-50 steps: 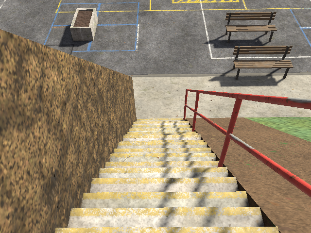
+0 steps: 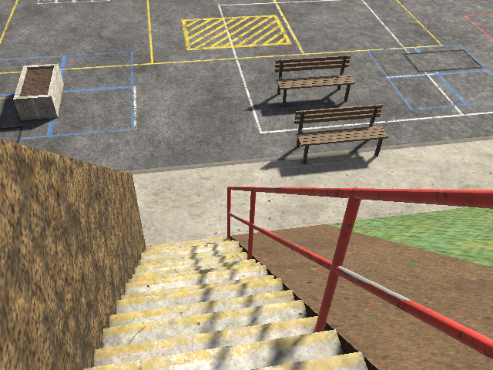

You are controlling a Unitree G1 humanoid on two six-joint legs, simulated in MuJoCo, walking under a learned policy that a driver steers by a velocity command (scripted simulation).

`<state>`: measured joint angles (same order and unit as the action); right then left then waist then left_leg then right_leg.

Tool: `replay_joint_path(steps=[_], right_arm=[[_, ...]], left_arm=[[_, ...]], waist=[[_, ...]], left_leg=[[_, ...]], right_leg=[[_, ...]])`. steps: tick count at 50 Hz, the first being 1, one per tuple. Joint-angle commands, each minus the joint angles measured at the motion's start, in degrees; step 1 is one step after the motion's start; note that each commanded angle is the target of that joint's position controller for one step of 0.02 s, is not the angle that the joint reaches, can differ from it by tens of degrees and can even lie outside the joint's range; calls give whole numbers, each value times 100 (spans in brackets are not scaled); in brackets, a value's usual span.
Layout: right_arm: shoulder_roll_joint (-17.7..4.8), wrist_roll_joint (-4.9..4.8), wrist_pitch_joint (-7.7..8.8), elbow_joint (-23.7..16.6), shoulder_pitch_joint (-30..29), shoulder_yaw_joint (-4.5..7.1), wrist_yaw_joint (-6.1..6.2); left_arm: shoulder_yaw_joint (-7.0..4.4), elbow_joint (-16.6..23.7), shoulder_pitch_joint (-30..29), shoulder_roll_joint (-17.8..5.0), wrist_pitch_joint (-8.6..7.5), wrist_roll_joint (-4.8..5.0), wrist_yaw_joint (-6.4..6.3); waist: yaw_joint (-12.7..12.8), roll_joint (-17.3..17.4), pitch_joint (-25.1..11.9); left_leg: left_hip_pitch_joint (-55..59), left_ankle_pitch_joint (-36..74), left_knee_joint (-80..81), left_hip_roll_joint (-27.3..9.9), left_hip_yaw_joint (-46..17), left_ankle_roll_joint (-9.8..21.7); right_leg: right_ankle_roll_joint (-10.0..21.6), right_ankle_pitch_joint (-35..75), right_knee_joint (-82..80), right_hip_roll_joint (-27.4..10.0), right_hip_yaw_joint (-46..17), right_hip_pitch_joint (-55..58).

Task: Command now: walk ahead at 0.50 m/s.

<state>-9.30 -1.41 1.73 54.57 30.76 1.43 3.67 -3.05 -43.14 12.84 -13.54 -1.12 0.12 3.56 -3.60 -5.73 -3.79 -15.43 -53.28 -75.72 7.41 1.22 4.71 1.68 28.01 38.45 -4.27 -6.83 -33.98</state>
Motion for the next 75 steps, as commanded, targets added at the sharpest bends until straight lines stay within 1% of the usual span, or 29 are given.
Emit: replay_joint_path(steps=[1, 3, 4, 7, 8, 10, 12, 16, 23, 26, 27, 28, 29, 30, 31, 34, 36, 38, 40, 43, 47, 48, 49, 52, 54, 61, 68, 71, 75], right_arm=[[-710, 29, 68, -213, -743, 212, -132], [-627, -87, 234, -178, -1518, 279, -194], [-184, -125, 239, -427, -106, 222, -226], [-387, -129, -30, -711, -401, 172, -145], [-120, -269, -51, -978, -561, 79, -118], [-594, -124, -225, -1221, -1251, 138, -143], [-276, 144, -274, -890, -669, 112, -195], [-688, 101, -178, -1466, -1763, 239, -336], [-700, 72, -271, -1178, -1636, 266, -589], [-1409, 315, -211, 296, 2558, 677, -537], [-665, 181, -105, 373, 2445, 383, -555], [-695, 89, 58, 559, 1881, 118, -640], [-853, 200, 71, 735, 1887, 223, -682], [-221, 311, 128, 561, 1511, 25, -730], [-223, 357, 127, 234, 548, -26, -666], [178, 431, 228, 46, -128, -352, -14], [-402, 278, 246, 132, -386, -204, 106], [-244, -180, 376, 190, 384, -235, 324], [14, -207, 372, 152, 406, -257, 539], [-11, 24, 39, 443, 545, -121, 391], [135, -170, -135, 342, -281, -42, -40], [324, -199, -125, 334, 690, 37, -122], [357, -178, -157, 108, 1237, -93, -198], [70, -155, -450, -327, 175, -74, -25], [-138, -179, -622, -717, -1312, 19, 60], [458, -193, -887, -1126, -1595, -74, -60], [72, 128, -679, -843, -873, -68, -234], [530, 252, -603, -836, -493, -248, -206], [-27, 48, -619, -686, -523, -162, -316]], left_arm=[[-277, -262, 1519, -640, -132, 125, -26], [-314, -1365, 4343, -489, -88, -123, -74], [-63, -1325, 3398, -245, -134, -40, -60], [119, -1162, 2383, -44, -39, 36, 59], [-131, -1223, 2188, -814, -104, 3, -30], [198, -1027, 1299, 28, -129, -287, -340], [126, -1035, 1213, -578, -153, -432, -518], [189, -1230, 1768, -94, -299, 188, -776], [-69, -1084, 1526, -342, -13, 182, -804], [-199, -983, -307, -389, -138, 264, -675], [-147, -1016, -27, 112, -147, 311, -793], [-160, -799, 1350, 442, -299, 216, -795], [-11, -351, 1058, 497, -253, 421, -823], [-18, -585, 368, 66, -112, 582, -940], [1, -498, -93, 20, 60, 437, -1083], [139, -264, 70, 152, 20, 2, -685], [155, -871, 956, 532, -83, -53, -383], [125, -426, -383, 153, -40, 5, -286], [202, 112, -1150, 189, -96, -43, -223], [50, -108, 242, 134, -8, 144, -40], [-86, -1304, 3563, -35, 119, -78, -47], [242, -1320, 2991, 201, 103, -104, -93], [355, -1293, 2287, 277, 39, 82, -68], [208, -1011, 740, -242, 41, -128, -111], [441, -882, 826, 222, 168, -209, -403], [785, -820, 1307, 613, 343, 33, -680], [438, -825, 820, 14, 290, -33, -500], [407, -1081, 1216, 306, 308, 173, -471], [253, -938, 1249, 74, 396, 182, -444]], waist=[[920, 1183, 470], [2404, -274, 251], [948, -1885, 331], [309, 414, 208], [148, -479, 210], [-21, 429, 950], [-267, 283, 582], [205, 198, 1023], [516, -113, 838], [-1767, 231, -52], [-1683, 2252, 981], [9, 4009, 1206], [-9, 4297, 603], [-229, 1483, 925], [-57, 486, 923], [750, 822, 913], [1148, 902, 170], [445, 693, 767], [69, 412, 1115], [142, 906, 775], [1812, -408, 437], [825, -1666, 477], [51, -1742, -529], [-432, 720, -634], [23, 1419, 439], [190, 471, 722], [99, -575, 900], [111, 158, 975], [419, 1216, 636]], left_leg=[[-777, 4958, -58, -1246, -1905, 567], [-2319, 3042, -4815, 216, -653, -143], [-4804, 429, -5326, 517, -1171, -225], [-4747, 1363, -4223, -470, -591, -214], [-5338, 2639, -2974, -874, -1424, -184], [-4500, 4466, -709, -1188, -1441, -536], [-2774, 5885, -666, -1162, -769, -759], [-3577, 8063, 1972, -1357, -1258, -574], [-1327, 7635, 3492, -1107, -467, -505], [2592, 7554, 4187, -1627, -362, 113], [1824, 8727, 6081, -1984, -678, 429], [2610, 13069, 3511, -1854, -1239, 160], [2590, 9657, 4489, -2718, -3186, 773], [1636, 7271, 4535, -2634, -3010, 791], [591, 7428, 4776, -2273, -2573, 517], [-1681, 6534, 3976, -1570, -1721, 383], [-3308, 6379, 4108, -1362, -1223, 467], [-1631, 3774, 3223, -1143, -1600, 383], [-1872, 2758, 2836, -676, -1140, 207], [-1951, 2956, 1528, -876, -1435, 387], [-3350, 1566, -3797, 573, -758, -223], [-4579, -779, -5084, 879, -990, -366], [-4638, -61, -4223, 71, -1972, -371], [-3392, 2226, -2773, -768, -1889, -720], [-3760, 2725, -2130, -816, -1882, -861], [-2498, 4344, 459, -777, -927, -1217], [761, 4758, 2575, -987, -574, -924], [631, 4343, 4530, -901, -568, -620], [357, 3803, 4773, -1021, -673, -451]], right_leg=[[218, -272, -862, -324, 243, 1647], [884, 211, -1871, -446, 482, 4264], [1222, 2185, 347, -883, -461, 5350], [1354, -1170, -442, -1054, -1203, 3315], [1658, -2483, -483, -1876, -2321, 2871], [1482, -3766, -800, -1517, -2229, 563], [1377, -3312, -692, -1092, -1869, -470], [999, -5356, 264, -564, -1220, 616], [809, -5008, 2207, -435, -712, 542], [89, -3046, 6704, 167, -416, -901], [-118, -7454, 9714, 1628, 238, -1537], [36, -7507, 9649, 1620, -376, -3688], [44, -7080, 8234, 1367, -580, -4248], [332, -5933, 7149, 817, -815, -4259], [391, -5612, 6876, 777, -284, -3379], [47, -2570, 2943, 512, -68, -1880], [-383, -332, 2928, 827, 832, 1811], [-377, 236, 1909, 591, 281, -312], [-554, 1955, -931, 554, 241, 572], [-441, 2764, -1584, 165, -46, 1934], [254, 2372, -2322, -689, 54, 4620], [583, 6629, -398, -1094, -221, 5341], [1262, 5986, 429, -1603, -1153, 5636], [2355, 524, -1209, -2357, -3221, 2808], [1576, -1001, -1095, -1699, -2280, 1769], [223, -2697, -1324, -73, -882, 1506], [575, -4135, -2330, -244, -675, 279], [705, -2770, -1906, 80, -540, 1050], [547, -4447, -1473, 450, -199, 1432]])
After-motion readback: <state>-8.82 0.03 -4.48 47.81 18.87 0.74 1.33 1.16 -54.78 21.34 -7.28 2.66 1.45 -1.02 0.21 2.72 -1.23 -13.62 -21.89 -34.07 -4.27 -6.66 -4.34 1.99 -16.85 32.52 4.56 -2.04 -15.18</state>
